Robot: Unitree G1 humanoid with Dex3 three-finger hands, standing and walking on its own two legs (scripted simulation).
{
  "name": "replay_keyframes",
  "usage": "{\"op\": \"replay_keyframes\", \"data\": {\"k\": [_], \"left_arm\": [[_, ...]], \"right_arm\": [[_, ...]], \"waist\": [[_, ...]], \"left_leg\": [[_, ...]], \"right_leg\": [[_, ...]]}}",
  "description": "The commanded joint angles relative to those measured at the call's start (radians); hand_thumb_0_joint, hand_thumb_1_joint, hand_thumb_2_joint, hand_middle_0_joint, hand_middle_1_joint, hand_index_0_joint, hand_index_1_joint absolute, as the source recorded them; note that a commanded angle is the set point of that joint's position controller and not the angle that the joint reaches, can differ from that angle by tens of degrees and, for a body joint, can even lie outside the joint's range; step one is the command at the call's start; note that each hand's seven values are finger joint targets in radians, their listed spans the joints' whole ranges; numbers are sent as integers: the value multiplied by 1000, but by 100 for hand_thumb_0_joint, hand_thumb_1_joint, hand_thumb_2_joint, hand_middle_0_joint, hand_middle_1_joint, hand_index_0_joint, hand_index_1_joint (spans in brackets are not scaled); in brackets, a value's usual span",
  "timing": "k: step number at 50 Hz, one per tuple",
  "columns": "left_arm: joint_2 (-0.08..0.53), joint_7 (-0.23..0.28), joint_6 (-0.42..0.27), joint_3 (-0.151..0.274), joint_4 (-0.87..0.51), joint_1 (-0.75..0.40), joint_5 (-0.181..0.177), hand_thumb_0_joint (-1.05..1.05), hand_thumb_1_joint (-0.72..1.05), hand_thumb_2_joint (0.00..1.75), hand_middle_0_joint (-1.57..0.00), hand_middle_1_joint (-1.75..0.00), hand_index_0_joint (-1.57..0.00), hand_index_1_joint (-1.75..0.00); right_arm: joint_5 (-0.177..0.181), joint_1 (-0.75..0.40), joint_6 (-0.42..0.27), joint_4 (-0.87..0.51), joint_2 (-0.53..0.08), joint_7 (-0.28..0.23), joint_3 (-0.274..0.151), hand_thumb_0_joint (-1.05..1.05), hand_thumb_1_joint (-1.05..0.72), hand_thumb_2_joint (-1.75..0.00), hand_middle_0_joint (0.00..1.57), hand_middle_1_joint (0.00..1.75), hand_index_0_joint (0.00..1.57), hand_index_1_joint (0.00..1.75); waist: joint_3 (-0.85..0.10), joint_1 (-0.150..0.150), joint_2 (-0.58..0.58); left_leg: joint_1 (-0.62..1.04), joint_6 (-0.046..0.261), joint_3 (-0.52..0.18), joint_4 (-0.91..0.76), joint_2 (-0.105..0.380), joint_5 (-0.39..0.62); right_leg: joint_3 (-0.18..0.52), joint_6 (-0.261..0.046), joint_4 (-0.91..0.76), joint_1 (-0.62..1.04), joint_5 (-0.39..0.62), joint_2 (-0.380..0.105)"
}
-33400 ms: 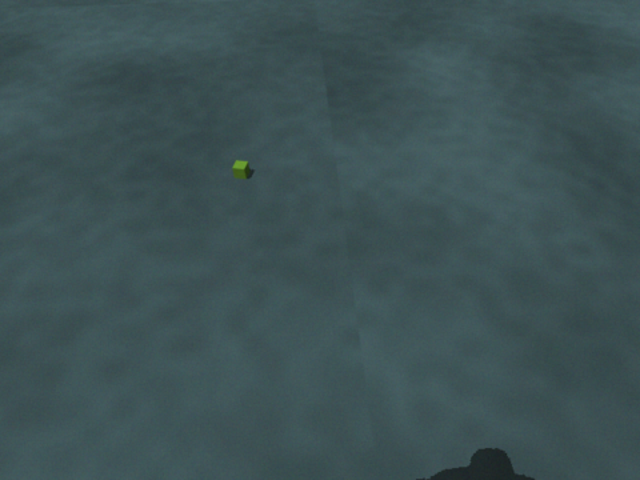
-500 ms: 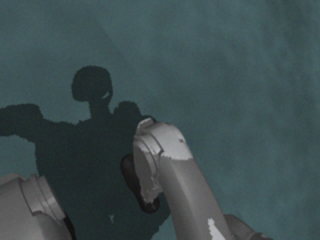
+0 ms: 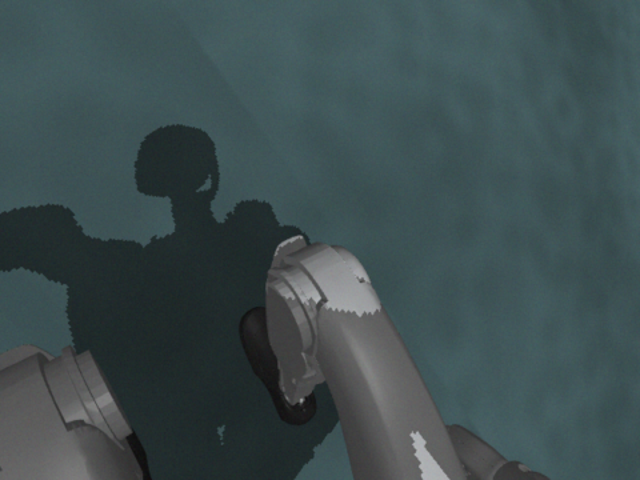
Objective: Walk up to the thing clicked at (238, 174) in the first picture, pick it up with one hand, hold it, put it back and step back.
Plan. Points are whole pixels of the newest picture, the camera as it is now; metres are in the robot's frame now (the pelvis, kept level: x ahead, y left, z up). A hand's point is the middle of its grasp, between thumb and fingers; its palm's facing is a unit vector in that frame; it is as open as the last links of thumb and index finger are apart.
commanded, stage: open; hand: left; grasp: from above
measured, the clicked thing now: out of the picture +0.47 +0.30 -0.28
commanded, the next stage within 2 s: withdraw in 0.30 s
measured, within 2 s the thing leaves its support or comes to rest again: neither
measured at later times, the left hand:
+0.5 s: hand out of the picture +0.46 +0.30 -0.25, palm faces -0.43 -0.14 -0.89, open 14.1 cm
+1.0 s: hand out of the picture +0.43 +0.31 -0.07, palm faces -0.49 -0.12 -0.87, open 14.1 cm
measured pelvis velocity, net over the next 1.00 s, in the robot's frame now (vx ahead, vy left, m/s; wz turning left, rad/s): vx -0.01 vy -0.01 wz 0.13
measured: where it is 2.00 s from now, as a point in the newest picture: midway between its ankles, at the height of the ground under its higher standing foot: (217, 437)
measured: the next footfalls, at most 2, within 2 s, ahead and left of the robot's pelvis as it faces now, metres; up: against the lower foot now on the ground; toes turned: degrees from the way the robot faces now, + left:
none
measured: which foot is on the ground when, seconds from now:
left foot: down 0.00-1.00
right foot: down 0.00-1.00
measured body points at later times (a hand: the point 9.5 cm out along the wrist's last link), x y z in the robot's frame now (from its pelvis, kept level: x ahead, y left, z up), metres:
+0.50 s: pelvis +0.00 +0.00 +0.00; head +0.28 +0.13 +0.33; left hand +0.48 +0.30 -0.20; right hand +0.02 -0.25 -0.04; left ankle +0.06 +0.12 -0.27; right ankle +0.13 -0.12 -0.27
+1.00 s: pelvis -0.01 -0.01 +0.06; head +0.20 +0.06 +0.45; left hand +0.45 +0.32 -0.02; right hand +0.11 -0.27 -0.05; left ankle +0.06 +0.12 -0.27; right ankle +0.13 -0.12 -0.27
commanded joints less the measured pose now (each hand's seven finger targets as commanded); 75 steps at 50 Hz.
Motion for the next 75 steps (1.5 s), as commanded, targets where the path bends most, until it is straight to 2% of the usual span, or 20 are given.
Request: {"op": "replay_keyframes", "data": {"k": [1, 5, 14, 20, 26, 27, 29, 30, 32, 34, 36, 39, 44, 49, 53, 57, 61, 68, 71, 75], "left_arm": [[185, 28, -18, 0, -125, -263, -25, 0, -53, 100, -11, -92, -8, -95], [199, 35, -26, -2, -118, -239, -14, 0, -53, 101, -8, -95, -6, -97], [192, 60, -18, 6, -125, -261, 3, 0, -52, 101, -6, -97, -5, -98], [191, 47, -2, -12, -94, -258, -8, 0, -51, 100, -6, -99, -5, -99], [218, 64, 15, 45, -222, -300, -9, 0, -55, 99, -6, -101, -7, -101], [249, 70, 24, 77, -294, -301, -13, 0, -56, 100, -7, -102, -7, -101], [211, 65, 46, 85, -373, -290, -38, 0, -57, 101, -6, -101, -6, -101], [150, 55, 60, 53, -424, -268, -52, 0, -59, 102, -7, -100, -6, -101], [115, 23, 89, 40, -483, -251, -71, 0, -58, 102, -7, -100, -6, -101], [90, -24, 129, 33, -573, -170, -106, 0, -58, 103, -7, -101, -6, -103], [25, -77, 170, 3, -626, -124, -134, 0, -57, 102, -7, -102, -6, -102], [-121, -167, 219, -74, -559, -73, -171, 0, -56, 103, -8, -101, -6, -103], [-221, -348, 219, -139, -556, -122, -250, 0, -56, 104, -10, -102, -7, -104], [-168, -468, 131, -143, -525, -144, -221, 0, -56, 104, -10, -102, -8, -105], [-99, -435, 31, -115, -557, -212, -167, 0, -52, 101, -13, -100, -11, -102], [-52, -337, -42, -92, -570, -305, -80, 0, -53, 101, -13, -99, -11, -101], [-106, -229, -52, -111, -482, -367, -33, 0, -54, 101, -11, -99, -10, -100], [-50, -114, 45, -45, -509, -406, -20, 0, -47, 94, -16, -95, -16, -95], [-4, -118, 99, 2, -494, -331, -36, 0, -37, 96, -23, -84, -21, -83], [-31, -186, 148, -1, -497, -273, -98, 0, -17, 88, -21, -64, -19, -66]], "right_arm": [[11, 217, 2, 20, -337, -18, -89, 0, -89, -90, 20, 30, 20, 30], [14, 206, 13, 12, -337, -29, -91, 0, -89, -90, 20, 30, 20, 30], [11, 211, 12, 7, -336, -28, -85, 0, -88, -90, 20, 30, 20, 30], [12, 191, 7, -4, -344, -35, -89, 0, -89, -90, 20, 30, 20, 30], [9, 226, 3, -3, -344, -18, -117, 0, -91, -90, 20, 30, 20, 30], [11, 235, 5, 5, -345, -16, -131, 0, -91, -90, 20, 30, 20, 30], [22, 228, 6, 12, -330, -7, -160, 0, -91, -90, 20, 30, 20, 30], [32, 209, 10, -2, -314, -3, -171, 0, -91, -91, 20, 30, 20, 30], [45, 221, 17, 28, -304, 9, -200, 0, -91, -91, 20, 30, 20, 30], [84, 215, 44, 32, -295, 7, -234, 0, -91, -91, 20, 30, 20, 30], [116, 212, 75, 40, -272, 11, -257, 0, -91, -91, 20, 30, 20, 30], [146, 241, 133, 50, -249, 4, -276, 0, -91, -91, 20, 30, 20, 30], [169, 258, 199, 15, -236, -49, -309, 0, -91, -91, 20, 30, 20, 30], [171, 232, 226, -24, -224, -128, -305, 0, -91, -91, 20, 30, 20, 30], [160, 195, 229, -36, -186, -176, -280, 0, -91, -91, 20, 30, 20, 30], [150, 198, 226, -18, -187, -193, -269, 0, -91, -91, 20, 30, 20, 30], [128, 214, 213, 10, -186, -197, -271, 0, -91, -90, 20, 30, 20, 30], [112, 264, 185, 46, -226, -183, -307, 0, -91, -90, 20, 30, 20, 30], [122, 277, 196, 42, -226, -173, -308, 0, -89, -89, 20, 30, 20, 30], [133, 301, 199, 40, -204, -156, -304, 0, -89, -90, 20, 30, 20, 30]], "waist": [[-625, -74, 513], [-640, -52, 528], [-618, -66, 548], [-576, -74, 514], [-697, -51, 620], [-767, -27, 665], [-846, 2, 735], [-887, 24, 761], [-903, 41, 772], [-1006, 121, 774], [-1050, 161, 768], [-889, 120, 531], [-785, 98, 287], [-676, 107, 121], [-700, 131, 193], [-833, 136, 356], [-835, 96, 433], [-1026, 108, 607], [-1057, 140, 585], [-1050, 149, 507]], "left_leg": [[458, 4, 99, -277, 27, 235], [470, -1, 97, -295, 28, 220], [501, -7, 84, -294, 34, 259], [462, -3, 91, -311, 30, 165], [575, -17, 88, -316, 36, 255], [614, -22, 93, -326, 36, 289], [676, -32, 104, -337, 33, 318], [698, -34, 114, -350, 31, 326], [686, -32, 129, -359, 24, 334], [691, -24, 153, -386, 17, 359], [700, -21, 174, -397, 12, 409], [515, 15, 195, -433, 5, 300], [414, 35, 181, -487, -11, 165], [313, 39, 214, -469, -41, 72], [330, 29, 231, -462, -43, 21], [473, 18, 215, -457, -39, 67], [536, 9, 205, -454, -35, 94], [714, -9, 194, -468, -20, 254], [686, -3, 209, -473, -23, 298], [635, 20, 231, -460, -28, 315]], "right_leg": [[-115, -87, -185, 383, 242, 44], [-113, -93, -182, 391, 227, 47], [-125, -90, -168, 344, 255, 43], [-116, -89, -190, 342, 186, 41], [-116, -93, -167, 353, 262, 34], [-113, -95, -171, 373, 288, 38], [-105, -104, -167, 370, 301, 31], [-99, -108, -173, 363, 302, 32], [-90, -108, -181, 342, 307, 30], [-66, -116, -200, 352, 307, 37], [-42, -119, -207, 358, 334, 36], [-21, -111, -284, 382, 294, 42], [11, -115, -365, 414, 142, 29], [55, -120, -438, 452, -26, 14], [80, -120, -422, 429, -106, 13], [60, -118, -348, 346, -16, 3], [30, -121, -305, 276, 31, 3], [-11, -114, -217, 242, 208, -20], [2, -120, -229, 293, 241, -23], [15, -117, -272, 377, 257, -13]]}}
